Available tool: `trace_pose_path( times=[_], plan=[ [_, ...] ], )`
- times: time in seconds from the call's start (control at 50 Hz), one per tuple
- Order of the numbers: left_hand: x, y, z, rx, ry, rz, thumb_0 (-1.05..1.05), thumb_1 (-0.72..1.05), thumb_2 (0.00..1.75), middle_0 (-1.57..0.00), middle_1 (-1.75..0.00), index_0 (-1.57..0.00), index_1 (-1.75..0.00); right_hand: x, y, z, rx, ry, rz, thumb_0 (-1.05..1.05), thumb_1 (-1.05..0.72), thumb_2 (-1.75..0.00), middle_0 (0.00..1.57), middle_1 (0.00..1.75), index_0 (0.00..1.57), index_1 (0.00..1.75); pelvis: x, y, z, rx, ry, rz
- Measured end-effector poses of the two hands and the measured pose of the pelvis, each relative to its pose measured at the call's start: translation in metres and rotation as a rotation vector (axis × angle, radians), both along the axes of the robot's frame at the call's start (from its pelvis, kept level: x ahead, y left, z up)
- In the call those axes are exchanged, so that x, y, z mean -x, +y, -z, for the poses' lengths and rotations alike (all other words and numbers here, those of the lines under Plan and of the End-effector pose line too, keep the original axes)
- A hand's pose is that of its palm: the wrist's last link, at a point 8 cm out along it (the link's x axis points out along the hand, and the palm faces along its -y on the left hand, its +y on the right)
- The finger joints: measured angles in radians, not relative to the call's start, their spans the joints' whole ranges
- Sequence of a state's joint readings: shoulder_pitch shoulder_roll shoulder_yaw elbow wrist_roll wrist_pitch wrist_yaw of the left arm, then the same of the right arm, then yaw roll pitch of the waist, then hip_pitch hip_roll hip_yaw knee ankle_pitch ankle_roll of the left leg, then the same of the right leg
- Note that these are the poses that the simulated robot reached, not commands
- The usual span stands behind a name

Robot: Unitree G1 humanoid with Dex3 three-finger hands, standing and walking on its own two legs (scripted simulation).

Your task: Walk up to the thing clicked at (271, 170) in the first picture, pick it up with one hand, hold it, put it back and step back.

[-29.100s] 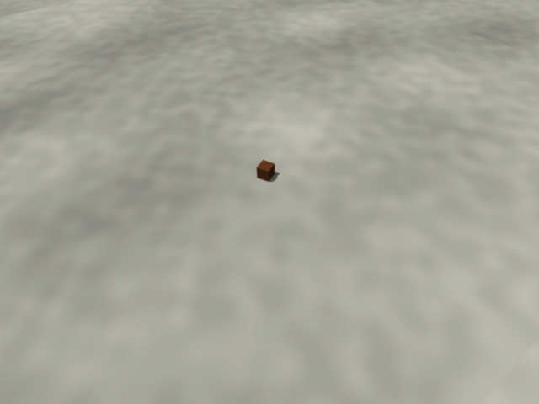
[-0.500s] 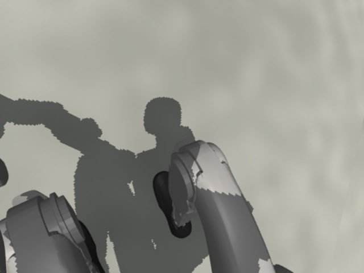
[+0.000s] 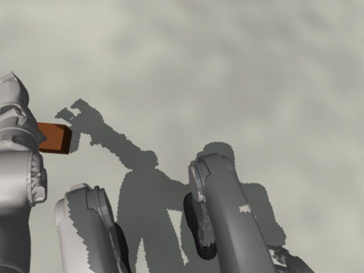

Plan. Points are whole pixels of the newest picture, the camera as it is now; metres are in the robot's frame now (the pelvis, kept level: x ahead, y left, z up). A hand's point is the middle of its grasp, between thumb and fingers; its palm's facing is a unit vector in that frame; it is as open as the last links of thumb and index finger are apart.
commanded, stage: home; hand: left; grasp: from above
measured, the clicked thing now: (53, 139) +0.50 +0.26 -0.31
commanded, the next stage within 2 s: none
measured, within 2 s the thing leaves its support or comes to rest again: neither
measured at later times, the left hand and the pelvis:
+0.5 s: hand (2, 162) +0.40 +0.28 -0.08, palm faces -0.40 -0.28 -0.87, open 10.3 cm; pelvis +0.00 +0.01 +0.05, yaw +1 degrees
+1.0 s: hand out of the picture +0.28 +0.22 +0.14, palm faces -0.11 -0.87 -0.48, open 7.4 cm; pelvis +0.04 +0.00 +0.23, yaw +5 degrees
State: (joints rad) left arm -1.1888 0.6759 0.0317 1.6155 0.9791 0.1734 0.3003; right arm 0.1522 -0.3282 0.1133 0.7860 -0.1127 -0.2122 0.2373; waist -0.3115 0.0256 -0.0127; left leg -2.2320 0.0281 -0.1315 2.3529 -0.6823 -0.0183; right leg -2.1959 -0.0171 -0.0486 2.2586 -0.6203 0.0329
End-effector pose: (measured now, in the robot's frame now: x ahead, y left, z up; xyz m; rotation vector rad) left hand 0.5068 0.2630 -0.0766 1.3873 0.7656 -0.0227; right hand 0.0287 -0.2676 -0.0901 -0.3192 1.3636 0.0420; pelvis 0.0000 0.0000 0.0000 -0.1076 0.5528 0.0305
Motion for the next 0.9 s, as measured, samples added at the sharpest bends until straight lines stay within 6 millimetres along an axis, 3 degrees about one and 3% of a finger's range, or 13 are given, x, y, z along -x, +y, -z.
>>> trace_pose_path(
  times=[0.18, 0.28, 0.36, 0.44, 0.56, 0.66, 0.78, 0.9],
  plan=[
    [0.010, -0.004, 0.049, 0.043, -0.015, 0.189, 0.00, -0.40, 1.00, -0.16, -0.92, -0.16, -0.90, 0.021, 0.003, 0.012, 0.038, 0.135, 0.041, 0.00, -0.91, -0.89, 0.20, 0.30, 0.19, 0.30, -0.006, 0.001, 0.013, 0.010, 0.018, 0.007],
    [0.034, 0.003, 0.047, 0.056, -0.069, 0.259, 0.00, -0.22, 0.99, -0.22, -0.78, -0.21, -0.79, 0.013, 0.001, 0.014, 0.064, 0.155, 0.079, 0.00, -0.90, -0.89, 0.20, 0.30, 0.20, 0.30, -0.006, 0.002, 0.010, 0.010, 0.026, 0.001],
    [0.059, 0.011, 0.021, 0.082, -0.097, 0.279, 0.00, -0.03, 0.96, -0.24, -0.68, -0.22, -0.69, -0.013, -0.004, 0.008, 0.093, 0.101, 0.092, 0.01, -0.90, -0.89, 0.20, 0.30, 0.20, 0.30, -0.005, 0.004, -0.003, 0.005, 0.043, -0.009],
    [0.086, 0.020, -0.023, 0.120, -0.123, 0.260, 0.00, 0.14, 0.95, -0.25, -0.60, -0.23, -0.61, -0.052, -0.008, -0.010, 0.112, -0.007, 0.087, 0.01, -0.90, -0.89, 0.20, 0.30, 0.20, 0.30, -0.004, 0.006, -0.027, 0.000, 0.048, -0.018],
    [0.131, 0.029, -0.080, 0.233, -0.090, 0.171, 0.00, 0.38, 0.91, -0.23, -0.48, -0.22, -0.49, -0.119, 0.000, -0.057, 0.098, -0.208, 0.041, 0.01, -0.90, -0.89, 0.20, 0.30, 0.20, 0.30, -0.005, 0.006, -0.073, -0.009, 0.040, -0.024],
    [0.165, 0.018, -0.121, 0.385, -0.096, 0.079, 0.01, 0.60, 0.89, -0.22, -0.39, -0.22, -0.40, -0.164, 0.012, -0.103, 0.071, -0.339, 0.005, 0.01, -0.91, -0.90, 0.20, 0.30, 0.20, 0.30, -0.009, 0.005, -0.114, -0.021, 0.025, -0.034],
    [0.193, 0.007, -0.168, 0.517, -0.161, -0.055, 0.01, 0.78, 0.89, -0.22, -0.33, -0.22, -0.34, -0.201, 0.028, -0.150, 0.029, -0.466, -0.002, 0.01, -0.91, -0.90, 0.20, 0.30, 0.20, 0.30, -0.015, 0.002, -0.154, -0.034, -0.005, -0.048],
    [0.218, 0.002, -0.216, 0.640, -0.182, -0.224, 0.01, 0.86, 0.90, -0.21, -0.31, -0.21, -0.31, -0.218, 0.044, -0.194, -0.012, -0.546, 0.023, 0.01, -0.91, -0.90, 0.20, 0.30, 0.20, 0.30, -0.024, 0.000, -0.194, -0.045, -0.045, -0.055]
  ],
)
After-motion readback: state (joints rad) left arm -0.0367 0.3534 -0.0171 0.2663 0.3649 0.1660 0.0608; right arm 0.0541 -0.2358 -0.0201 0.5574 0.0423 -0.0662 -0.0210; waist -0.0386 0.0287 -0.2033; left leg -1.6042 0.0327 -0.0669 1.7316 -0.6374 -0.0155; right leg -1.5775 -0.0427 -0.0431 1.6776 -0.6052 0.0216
